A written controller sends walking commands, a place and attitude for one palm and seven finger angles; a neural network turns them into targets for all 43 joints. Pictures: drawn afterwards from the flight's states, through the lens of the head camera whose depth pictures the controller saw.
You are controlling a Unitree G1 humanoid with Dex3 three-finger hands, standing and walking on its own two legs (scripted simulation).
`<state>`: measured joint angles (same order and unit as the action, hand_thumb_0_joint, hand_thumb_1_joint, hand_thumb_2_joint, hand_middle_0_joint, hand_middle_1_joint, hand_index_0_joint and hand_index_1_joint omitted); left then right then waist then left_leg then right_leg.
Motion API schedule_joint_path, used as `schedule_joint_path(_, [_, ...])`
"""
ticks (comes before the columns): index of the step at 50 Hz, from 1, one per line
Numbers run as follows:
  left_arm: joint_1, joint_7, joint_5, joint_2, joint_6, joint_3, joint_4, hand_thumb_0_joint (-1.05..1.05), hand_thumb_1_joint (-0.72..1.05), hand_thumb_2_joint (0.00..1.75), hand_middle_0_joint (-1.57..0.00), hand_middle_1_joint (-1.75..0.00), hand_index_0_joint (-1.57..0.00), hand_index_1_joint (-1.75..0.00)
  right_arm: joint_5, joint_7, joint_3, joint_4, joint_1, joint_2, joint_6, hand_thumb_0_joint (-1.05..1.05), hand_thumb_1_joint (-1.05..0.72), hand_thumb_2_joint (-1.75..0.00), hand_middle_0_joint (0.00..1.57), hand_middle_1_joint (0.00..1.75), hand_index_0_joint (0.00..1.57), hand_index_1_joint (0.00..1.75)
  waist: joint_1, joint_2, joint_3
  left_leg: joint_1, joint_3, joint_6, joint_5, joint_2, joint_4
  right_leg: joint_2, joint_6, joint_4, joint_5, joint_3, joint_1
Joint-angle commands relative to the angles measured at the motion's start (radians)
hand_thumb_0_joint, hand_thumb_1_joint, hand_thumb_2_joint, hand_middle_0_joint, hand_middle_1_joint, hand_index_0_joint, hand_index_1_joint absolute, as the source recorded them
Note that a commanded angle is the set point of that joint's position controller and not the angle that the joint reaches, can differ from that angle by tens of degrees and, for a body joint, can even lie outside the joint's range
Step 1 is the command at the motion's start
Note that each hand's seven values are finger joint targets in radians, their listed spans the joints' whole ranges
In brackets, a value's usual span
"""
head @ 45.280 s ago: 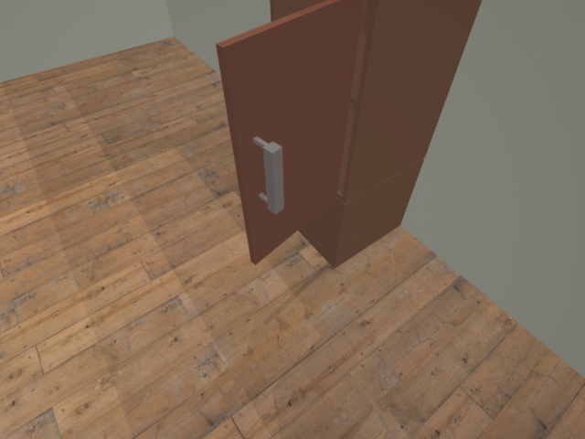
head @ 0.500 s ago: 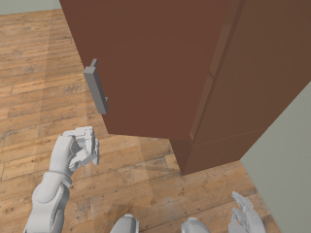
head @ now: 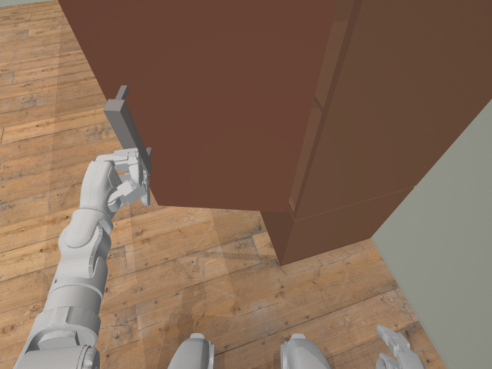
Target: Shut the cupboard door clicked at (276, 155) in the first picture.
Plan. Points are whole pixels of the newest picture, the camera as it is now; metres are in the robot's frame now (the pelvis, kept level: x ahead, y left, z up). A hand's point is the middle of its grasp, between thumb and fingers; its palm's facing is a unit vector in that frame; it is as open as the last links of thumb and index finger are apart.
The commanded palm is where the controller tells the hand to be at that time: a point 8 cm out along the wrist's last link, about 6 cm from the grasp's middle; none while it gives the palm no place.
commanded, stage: bring the fist close to the handle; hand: left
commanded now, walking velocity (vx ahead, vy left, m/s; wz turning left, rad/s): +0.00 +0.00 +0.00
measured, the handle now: (134, 133) +0.51 +0.22 +0.06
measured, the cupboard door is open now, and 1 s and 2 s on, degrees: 69 66 48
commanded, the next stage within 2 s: push the door shut along its arc in 0.48 s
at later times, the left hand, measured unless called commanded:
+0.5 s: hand (141, 173) +0.41 +0.18 +0.06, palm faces -0.05 -1.00 -0.01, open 3.2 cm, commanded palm +0.39 +0.23 +0.06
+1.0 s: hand (146, 156) +0.45 +0.18 +0.07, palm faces -0.15 -0.99 -0.02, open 3.2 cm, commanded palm +0.44 +0.22 +0.06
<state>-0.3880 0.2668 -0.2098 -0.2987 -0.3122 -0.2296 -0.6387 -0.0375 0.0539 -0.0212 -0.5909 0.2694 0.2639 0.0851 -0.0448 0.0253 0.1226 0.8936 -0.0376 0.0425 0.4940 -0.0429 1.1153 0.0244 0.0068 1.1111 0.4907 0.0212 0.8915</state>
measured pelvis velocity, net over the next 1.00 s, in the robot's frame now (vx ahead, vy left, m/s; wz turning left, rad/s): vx -0.01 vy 0.01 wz -0.01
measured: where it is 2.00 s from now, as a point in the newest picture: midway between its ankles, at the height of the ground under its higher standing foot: outside the picture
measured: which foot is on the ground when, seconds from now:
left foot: down 0.00-1.00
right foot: down 0.00-1.00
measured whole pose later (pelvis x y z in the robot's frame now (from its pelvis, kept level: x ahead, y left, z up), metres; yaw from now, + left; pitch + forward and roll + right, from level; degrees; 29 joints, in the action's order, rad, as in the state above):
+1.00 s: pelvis -0.01 +0.01 -0.01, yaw -1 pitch +19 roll -2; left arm -0.75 0.38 -0.18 -0.40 -0.39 -0.27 -1.02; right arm -0.03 0.03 -0.03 -0.64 0.30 0.27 0.03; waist -0.08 0.02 0.12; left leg 1.02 -0.04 0.03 0.49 -0.04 1.17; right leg 0.02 0.02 1.14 0.47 0.02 1.00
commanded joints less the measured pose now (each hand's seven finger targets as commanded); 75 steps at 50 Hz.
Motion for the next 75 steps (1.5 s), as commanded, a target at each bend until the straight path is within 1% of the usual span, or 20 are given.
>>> schedule_joint_path(1, [-0.461,0.019,-0.032,-0.211,-0.108,-0.073,0.176,0.00,0.90,0.90,-1.30,-1.50,-1.30,-1.50,0.004,0.013,0.063,0.097,0.042,0.129,0.037,0.00,-0.90,-0.90,0.20,0.30,0.20,0.30,-0.018,0.007,0.386,-0.129,0.043,-0.062,-0.229,0.041,-0.117,-0.020,-0.015,-0.152,-0.296,-0.034,-0.250])
schedule_joint_path(4, [-0.530,0.020,-0.025,-0.220,-0.141,-0.080,0.121,0.00,0.90,0.90,-1.30,-1.50,-1.30,-1.50,0.006,0.012,0.066,0.072,0.058,0.125,0.035,0.00,-0.90,-0.90,0.20,0.30,0.20,0.30,-0.027,0.009,0.432,-0.143,0.039,-0.061,-0.261,0.038,-0.103,-0.021,-0.012,-0.135,-0.336,-0.033,-0.240])
schedule_joint_path(11, [-0.362,0.030,-0.012,-0.260,-0.090,-0.140,-0.006,0.00,0.90,0.90,-1.30,-1.50,-1.30,-1.50,0.006,-0.009,0.070,0.097,0.086,0.139,-0.003,0.00,-0.90,-0.90,0.20,0.30,0.20,0.30,0.014,-0.027,0.405,-0.082,0.056,-0.062,-0.254,0.044,-0.131,-0.024,-0.012,-0.147,-0.341,-0.031,-0.286])
schedule_joint_path(17, [-0.454,0.020,-0.027,-0.247,-0.142,-0.127,0.118,0.00,0.90,0.90,-1.30,-1.50,-1.30,-1.50,0.005,-0.007,0.076,0.105,0.084,0.134,-0.013,0.00,-0.90,-0.90,0.20,0.30,0.20,0.30,-0.011,-0.024,0.416,-0.139,0.049,-0.063,-0.269,0.036,-0.138,-0.030,-0.011,-0.149,-0.352,-0.022,-0.264])
schedule_joint_path(21, [-0.531,0.020,-0.016,-0.210,-0.181,-0.077,0.104,0.00,0.90,0.90,-1.30,-1.50,-1.30,-1.50,0.008,-0.001,0.075,0.081,0.088,0.134,-0.005,0.00,-0.90,-0.90,0.20,0.30,0.20,0.30,-0.037,0.005,0.379,-0.165,0.037,-0.062,-0.216,0.034,-0.141,-0.035,-0.014,-0.157,-0.276,-0.014,-0.198])
schedule_joint_path(26, [-0.479,0.029,-0.003,-0.205,-0.151,-0.066,0.027,0.00,0.90,0.90,-1.30,-1.50,-1.30,-1.50,0.007,-0.003,0.073,0.072,0.090,0.142,-0.011,0.00,-0.90,-0.90,0.20,0.30,0.20,0.30,-0.024,0.044,0.373,-0.192,0.024,-0.054,-0.218,0.033,-0.156,-0.035,-0.024,-0.154,-0.259,0.003,-0.164])
schedule_joint_path(30, [-0.469,0.023,-0.007,-0.188,-0.126,-0.060,0.022,0.00,0.90,0.90,-1.30,-1.50,-1.30,-1.50,0.005,-0.010,0.072,0.087,0.080,0.141,-0.017,0.00,-0.90,-0.90,0.20,0.30,0.20,0.30,-0.019,0.024,0.371,-0.193,0.024,-0.052,-0.215,0.032,-0.167,-0.034,-0.023,-0.159,-0.255,0.010,-0.168])
schedule_joint_path(32, [-0.544,0.020,-0.003,-0.236,-0.137,-0.086,0.034,0.00,0.90,0.90,-1.30,-1.50,-1.30,-1.50,0.007,-0.008,0.069,0.081,0.081,0.145,-0.019,0.00,-0.90,-0.90,0.20,0.30,0.20,0.30,-0.026,0.039,0.381,-0.197,0.018,-0.051,-0.227,0.031,-0.159,-0.034,-0.024,-0.148,-0.265,0.008,-0.161])
schedule_joint_path(35, [-0.619,0.026,0.010,-0.227,-0.158,-0.063,0.007,0.00,0.90,0.90,-1.30,-1.50,-1.30,-1.50,0.008,-0.005,0.066,0.075,0.081,0.141,-0.019,0.00,-0.90,-0.90,0.20,0.30,0.20,0.30,-0.048,0.016,0.371,-0.189,0.016,-0.055,-0.217,0.029,-0.147,-0.036,-0.022,-0.147,-0.259,0.004,-0.144])
schedule_joint_path(40, [-0.737,0.056,0.024,-0.235,-0.163,-0.041,-0.105,0.00,0.90,0.90,-1.30,-1.50,-1.30,-1.50,0.007,-0.005,0.063,0.051,0.088,0.152,-0.016,0.00,-0.90,-0.90,0.20,0.30,0.20,0.30,-0.075,0.047,0.353,-0.181,0.004,-0.054,-0.168,0.028,-0.132,-0.037,-0.026,-0.144,-0.195,0.006,-0.067])
schedule_joint_path(42, [-0.743,0.071,0.024,-0.263,-0.151,-0.065,-0.151,0.00,0.90,0.90,-1.30,-1.50,-1.30,-1.50,0.008,-0.006,0.062,0.047,0.100,0.159,-0.019,0.00,-0.90,-0.90,0.20,0.30,0.20,0.30,-0.068,0.047,0.389,-0.184,0.000,-0.054,-0.195,0.029,-0.125,-0.037,-0.030,-0.131,-0.216,0.009,-0.073])
schedule_joint_path(45, [-0.787,0.101,0.016,-0.245,-0.144,-0.045,-0.150,0.00,0.90,0.90,-1.30,-1.50,-1.30,-1.50,0.008,-0.010,0.066,0.043,0.111,0.157,-0.020,0.00,-0.90,-0.90,0.20,0.30,0.20,0.30,-0.079,0.049,0.451,-0.199,0.002,-0.057,-0.236,0.028,-0.106,-0.036,-0.026,-0.121,-0.259,0.003,-0.084])
schedule_joint_path(50, [-0.907,0.135,0.019,-0.296,-0.126,-0.051,-0.209,0.00,0.90,0.90,-1.30,-1.50,-1.30,-1.50,0.004,-0.005,0.061,0.026,0.125,0.167,-0.023,0.00,-0.90,-0.90,0.20,0.30,0.20,0.30,-0.120,0.011,0.404,-0.108,0.003,-0.070,-0.162,0.027,-0.081,-0.039,-0.020,-0.129,-0.202,-0.009,-0.058])
schedule_joint_path(53, [-0.947,0.155,0.018,-0.322,-0.121,-0.057,-0.237,0.00,0.90,0.90,-1.30,-1.50,-1.30,-1.50,0.003,-0.004,0.055,0.022,0.132,0.171,-0.020,0.00,-0.90,-0.90,0.20,0.30,0.20,0.30,-0.122,0.054,0.414,-0.096,0.002,-0.072,-0.149,0.030,-0.070,-0.041,-0.026,-0.123,-0.178,-0.013,-0.040])
schedule_joint_path(56, [-0.990,0.176,0.021,-0.337,-0.111,-0.053,-0.268,0.00,0.90,0.90,-1.30,-1.50,-1.30,-1.50,0.004,-0.003,0.055,0.013,0.147,0.177,-0.017,0.00,-0.90,-0.90,0.20,0.30,0.20,0.30,-0.139,0.050,0.425,-0.093,-0.005,-0.075,-0.140,0.027,-0.054,-0.046,-0.029,-0.114,-0.160,-0.009,-0.005])
schedule_joint_path(58, [-1.039,0.186,0.027,-0.320,-0.108,-0.026,-0.263,0.00,0.90,0.90,-1.30,-1.50,-1.30,-1.50,0.004,-0.005,0.055,0.005,0.152,0.179,-0.011,0.00,-0.90,-0.90,0.20,0.30,0.20,0.30,-0.149,0.109,0.448,-0.125,-0.013,-0.072,-0.137,0.025,-0.053,-0.045,-0.030,-0.107,-0.145,-0.004,0.042])
schedule_joint_path(61, [-1.074,0.196,0.027,-0.349,-0.097,-0.037,-0.288,0.00,0.90,0.90,-1.30,-1.50,-1.30,-1.50,0.005,-0.004,0.053,0.001,0.171,0.188,-0.006,0.00,-0.90,-0.90,0.20,0.30,0.20,0.30,-0.162,0.095,0.449,-0.109,-0.019,-0.075,-0.126,0.025,-0.042,-0.051,-0.032,-0.102,-0.132,-0.002,0.057])
schedule_joint_path(68, [-1.206,0.205,0.059,-0.330,-0.062,0.016,-0.324,0.00,0.90,0.90,-1.30,-1.50,-1.30,-1.50,0.007,-0.006,0.051,-0.019,0.196,0.197,0.012,0.00,-0.90,-0.90,0.20,0.30,0.20,0.30,-0.207,0.146,0.461,-0.128,-0.032,-0.075,-0.097,0.019,-0.026,-0.053,-0.032,-0.088,-0.099,0.012,0.159])
schedule_joint_path(71, [-1.244,0.210,0.059,-0.322,-0.055,0.021,-0.312,0.00,0.90,0.90,-1.30,-1.50,-1.30,-1.50,0.012,-0.008,0.052,-0.024,0.215,0.199,0.021,0.00,-0.90,-0.90,0.20,0.30,0.20,0.30,-0.213,0.191,0.496,-0.183,-0.042,-0.072,-0.144,0.019,-0.017,-0.055,-0.039,-0.078,-0.120,0.024,0.198])
schedule_joint_path(75, [-1.278,0.214,0.072,-0.340,-0.033,0.015,-0.335,0.00,0.90,0.90,-1.30,-1.50,-1.30,-1.50,0.018,-0.011,0.051,-0.032,0.228,0.203,0.021,0.00,-0.90,-0.90,0.20,0.30,0.20,0.30,-0.220,0.182,0.512,-0.193,-0.052,-0.068,-0.165,0.016,-0.009,-0.056,-0.039,-0.072,-0.129,0.031,0.212])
